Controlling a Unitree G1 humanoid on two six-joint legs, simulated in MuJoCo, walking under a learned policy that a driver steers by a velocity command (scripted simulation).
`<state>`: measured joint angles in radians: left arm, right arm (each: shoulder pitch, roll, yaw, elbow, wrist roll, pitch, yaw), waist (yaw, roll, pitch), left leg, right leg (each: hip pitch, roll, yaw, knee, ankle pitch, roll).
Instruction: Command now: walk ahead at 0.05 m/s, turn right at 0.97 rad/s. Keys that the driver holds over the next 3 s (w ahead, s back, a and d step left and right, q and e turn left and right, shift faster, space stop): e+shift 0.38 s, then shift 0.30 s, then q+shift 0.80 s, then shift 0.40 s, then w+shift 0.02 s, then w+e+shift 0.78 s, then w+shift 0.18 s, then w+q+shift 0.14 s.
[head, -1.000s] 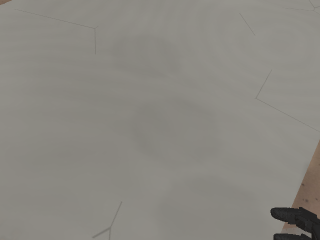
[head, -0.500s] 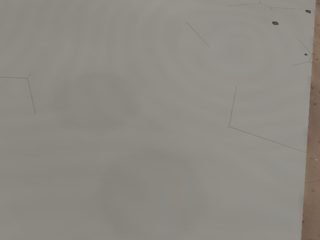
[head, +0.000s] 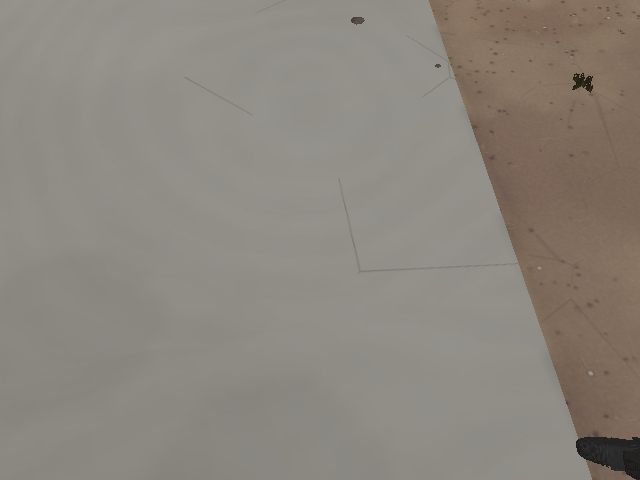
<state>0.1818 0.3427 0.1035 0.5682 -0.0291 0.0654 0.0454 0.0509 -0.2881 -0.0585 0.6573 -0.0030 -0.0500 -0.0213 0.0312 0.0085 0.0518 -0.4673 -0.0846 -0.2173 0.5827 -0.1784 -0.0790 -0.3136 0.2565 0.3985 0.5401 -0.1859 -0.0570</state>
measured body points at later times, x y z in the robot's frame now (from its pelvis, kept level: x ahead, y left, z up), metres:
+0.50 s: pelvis +0.01 +0.04 +0.00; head +0.04 +0.00 +0.45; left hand +0.29 +0.21 -0.08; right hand +0.02 -0.28 -0.11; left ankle +0.11 +0.14 -0.73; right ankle -0.05 -0.07 -0.72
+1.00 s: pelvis +0.02 +0.03 +0.00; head +0.05 +0.03 +0.44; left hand +0.28 +0.20 -0.11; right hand +0.02 -0.28 -0.10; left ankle +0.03 +0.13 -0.72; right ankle -0.05 -0.07 -0.73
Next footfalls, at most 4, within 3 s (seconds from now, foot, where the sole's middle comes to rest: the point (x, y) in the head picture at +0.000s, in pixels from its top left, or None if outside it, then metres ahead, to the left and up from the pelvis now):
0.04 left None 0.15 0.13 -0.77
0.52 right None -0.02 -0.09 -0.77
1.02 left None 0.07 0.12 -0.77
1.54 right None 0.15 -0.09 -0.77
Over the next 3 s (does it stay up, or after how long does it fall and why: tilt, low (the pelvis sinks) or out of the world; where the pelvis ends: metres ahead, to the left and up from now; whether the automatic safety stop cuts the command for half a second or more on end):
stays up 0.78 -0.18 -0.02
